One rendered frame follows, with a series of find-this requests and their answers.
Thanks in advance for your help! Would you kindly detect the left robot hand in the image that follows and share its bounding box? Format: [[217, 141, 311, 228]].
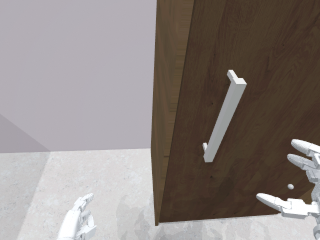
[[57, 193, 97, 240]]

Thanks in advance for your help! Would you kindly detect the right robot hand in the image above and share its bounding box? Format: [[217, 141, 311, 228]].
[[256, 139, 320, 225]]

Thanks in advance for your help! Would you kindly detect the handle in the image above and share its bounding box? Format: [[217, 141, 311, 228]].
[[202, 70, 247, 163]]

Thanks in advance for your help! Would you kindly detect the wardrobe door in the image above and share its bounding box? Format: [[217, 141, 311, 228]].
[[298, 186, 315, 205], [159, 0, 320, 223]]

